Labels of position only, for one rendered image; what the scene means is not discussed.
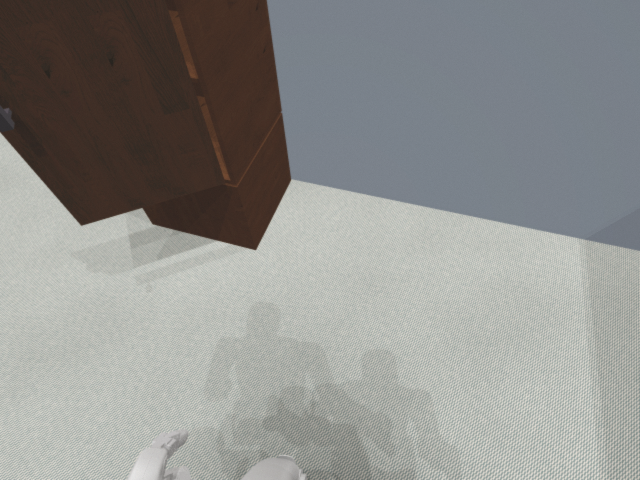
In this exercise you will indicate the robot left thigh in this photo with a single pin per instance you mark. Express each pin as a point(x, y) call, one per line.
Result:
point(275, 469)

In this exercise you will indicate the left robot hand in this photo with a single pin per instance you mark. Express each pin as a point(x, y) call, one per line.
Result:
point(151, 463)

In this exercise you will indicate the robot left shin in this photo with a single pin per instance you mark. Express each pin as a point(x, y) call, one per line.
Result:
point(286, 457)

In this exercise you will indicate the cupboard door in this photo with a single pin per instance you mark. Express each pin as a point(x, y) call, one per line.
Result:
point(104, 107)

